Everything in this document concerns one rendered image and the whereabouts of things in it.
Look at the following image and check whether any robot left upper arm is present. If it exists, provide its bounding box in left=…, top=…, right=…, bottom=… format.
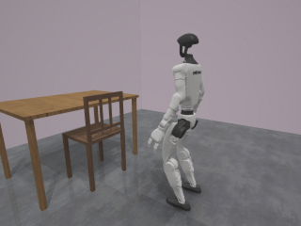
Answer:
left=172, top=63, right=187, bottom=105

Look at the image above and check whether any table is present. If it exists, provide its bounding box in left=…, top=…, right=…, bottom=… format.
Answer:
left=0, top=90, right=139, bottom=211

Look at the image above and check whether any robot left forearm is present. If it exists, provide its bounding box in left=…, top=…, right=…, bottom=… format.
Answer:
left=158, top=93, right=182, bottom=131

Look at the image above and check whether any humanoid robot torso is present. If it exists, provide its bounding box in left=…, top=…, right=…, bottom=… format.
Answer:
left=176, top=60, right=201, bottom=130

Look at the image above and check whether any left robot foot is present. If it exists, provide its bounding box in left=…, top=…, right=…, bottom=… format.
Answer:
left=166, top=197, right=191, bottom=212

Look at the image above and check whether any chair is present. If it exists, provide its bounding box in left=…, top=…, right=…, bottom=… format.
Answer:
left=62, top=91, right=126, bottom=192

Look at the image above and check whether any robot right upper arm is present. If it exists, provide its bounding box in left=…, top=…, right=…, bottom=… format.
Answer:
left=199, top=65, right=205, bottom=97

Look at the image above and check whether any left robot hand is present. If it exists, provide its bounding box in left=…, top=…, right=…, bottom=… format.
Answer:
left=148, top=127, right=165, bottom=153

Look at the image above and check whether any robot right forearm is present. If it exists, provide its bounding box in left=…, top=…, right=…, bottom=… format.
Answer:
left=192, top=94, right=204, bottom=113

